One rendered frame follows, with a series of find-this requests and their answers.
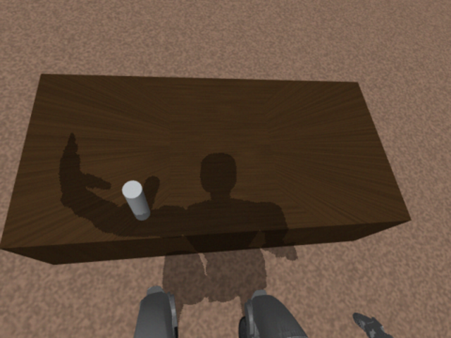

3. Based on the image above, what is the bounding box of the right robot hand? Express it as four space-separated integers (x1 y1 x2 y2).
352 313 394 338

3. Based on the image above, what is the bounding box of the can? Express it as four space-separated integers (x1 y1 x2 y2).
122 180 150 220

